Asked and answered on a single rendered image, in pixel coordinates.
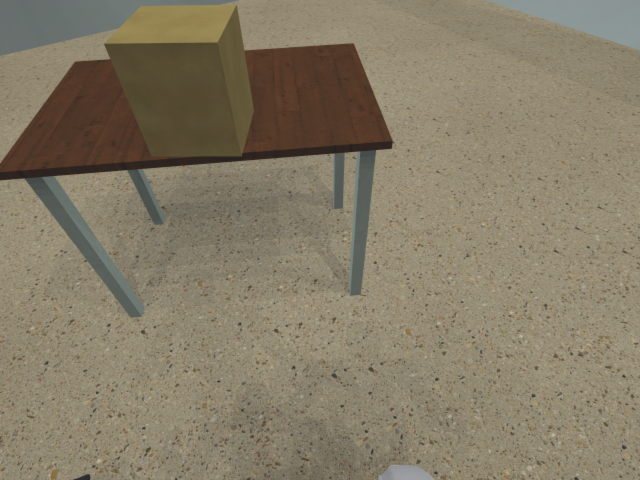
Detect table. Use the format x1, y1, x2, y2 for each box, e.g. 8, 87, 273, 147
0, 43, 393, 318

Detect carton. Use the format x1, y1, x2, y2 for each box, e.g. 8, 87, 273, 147
104, 5, 254, 157

